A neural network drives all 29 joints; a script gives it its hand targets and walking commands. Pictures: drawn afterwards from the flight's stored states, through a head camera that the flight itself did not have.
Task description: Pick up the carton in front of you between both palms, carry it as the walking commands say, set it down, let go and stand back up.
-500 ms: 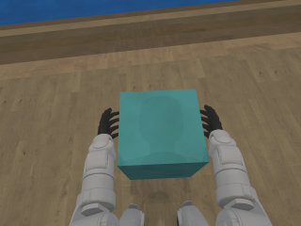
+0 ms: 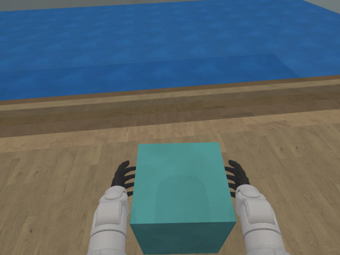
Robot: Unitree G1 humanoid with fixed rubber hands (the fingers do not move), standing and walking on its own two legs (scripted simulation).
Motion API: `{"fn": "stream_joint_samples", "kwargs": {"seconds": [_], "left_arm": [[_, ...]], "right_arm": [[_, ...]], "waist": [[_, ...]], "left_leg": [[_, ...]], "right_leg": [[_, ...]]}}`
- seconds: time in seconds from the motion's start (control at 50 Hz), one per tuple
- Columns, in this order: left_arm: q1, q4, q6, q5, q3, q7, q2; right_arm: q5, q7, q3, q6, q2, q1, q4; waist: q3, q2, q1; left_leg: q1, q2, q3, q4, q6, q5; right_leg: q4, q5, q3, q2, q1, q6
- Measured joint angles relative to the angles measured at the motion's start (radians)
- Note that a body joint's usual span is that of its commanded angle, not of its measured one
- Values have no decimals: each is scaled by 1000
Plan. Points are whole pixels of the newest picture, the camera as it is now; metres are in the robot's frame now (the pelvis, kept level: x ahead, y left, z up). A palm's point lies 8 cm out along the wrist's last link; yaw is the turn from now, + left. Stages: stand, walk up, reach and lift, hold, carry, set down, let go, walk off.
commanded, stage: reach and lift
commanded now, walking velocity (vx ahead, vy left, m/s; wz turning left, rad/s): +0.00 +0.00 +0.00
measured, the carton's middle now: (179, 200) +0.31 +0.00 -0.05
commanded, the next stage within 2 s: hold in 0.94 s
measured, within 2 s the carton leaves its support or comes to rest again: neither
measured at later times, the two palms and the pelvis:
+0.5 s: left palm (119, 189) +0.30 +0.15 +0.03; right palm (243, 188) +0.29 -0.15 +0.03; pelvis -0.01 +0.00 +0.00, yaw +0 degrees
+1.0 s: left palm (117, 186) +0.30 +0.15 +0.05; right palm (244, 186) +0.29 -0.15 +0.04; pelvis +0.01 +0.00 +0.01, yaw +0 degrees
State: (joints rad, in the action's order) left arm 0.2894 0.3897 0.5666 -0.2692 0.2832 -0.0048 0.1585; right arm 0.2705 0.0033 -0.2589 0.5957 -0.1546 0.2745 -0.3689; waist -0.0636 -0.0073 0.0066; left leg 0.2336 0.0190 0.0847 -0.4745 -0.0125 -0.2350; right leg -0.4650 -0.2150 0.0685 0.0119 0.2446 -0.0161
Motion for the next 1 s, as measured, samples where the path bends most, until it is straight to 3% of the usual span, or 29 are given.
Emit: {"fn": "stream_joint_samples", "kwargs": {"seconds": [0.12, 0.34, 1.0], "left_arm": [[35, 24, 28, -39, 33, 14, 10], [61, -8, 32, -43, 50, 21, 18], [-30, -139, 125, -7, -58, 12, -7]], "right_arm": [[34, 16, -35, 27, -9, 35, -26], [39, 22, -49, 29, -17, 61, 4], [1, 7, 57, 120, 6, -30, 135]], "waist": [[47, 3, -1], [95, 1, -3], [89, 3, -4]], "left_leg": [[-46, -1, -2, 2, 1, 4], [-64, -2, -3, 11, 0, 13], [-173, -8, -2, 113, -1, 35]], "right_leg": [[4, 6, 2, 1, -46, 1], [12, 15, 4, 2, -63, 0], [112, 35, 5, 0, -170, 2]]}}
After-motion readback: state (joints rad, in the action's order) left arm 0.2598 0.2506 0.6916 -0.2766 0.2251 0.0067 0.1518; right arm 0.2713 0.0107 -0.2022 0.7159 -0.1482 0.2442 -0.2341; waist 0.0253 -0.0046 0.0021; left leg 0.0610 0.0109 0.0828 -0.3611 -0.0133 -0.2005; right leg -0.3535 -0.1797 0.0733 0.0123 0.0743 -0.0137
